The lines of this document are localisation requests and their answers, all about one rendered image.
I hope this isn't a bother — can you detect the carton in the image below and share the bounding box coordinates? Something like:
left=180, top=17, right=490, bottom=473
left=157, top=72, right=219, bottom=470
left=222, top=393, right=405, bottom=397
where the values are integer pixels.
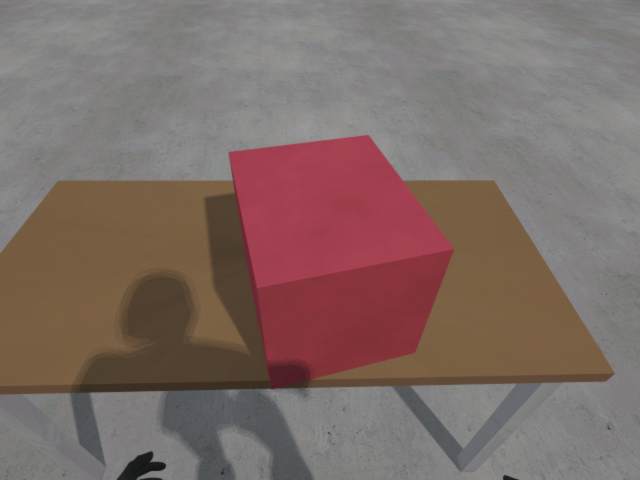
left=229, top=135, right=454, bottom=390

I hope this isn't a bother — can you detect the table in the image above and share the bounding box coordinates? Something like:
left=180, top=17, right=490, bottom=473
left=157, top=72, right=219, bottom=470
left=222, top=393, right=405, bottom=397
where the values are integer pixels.
left=0, top=180, right=615, bottom=480

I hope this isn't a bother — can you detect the left robot hand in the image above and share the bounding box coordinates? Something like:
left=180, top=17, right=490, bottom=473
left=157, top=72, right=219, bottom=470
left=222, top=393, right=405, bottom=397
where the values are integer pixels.
left=117, top=451, right=166, bottom=480

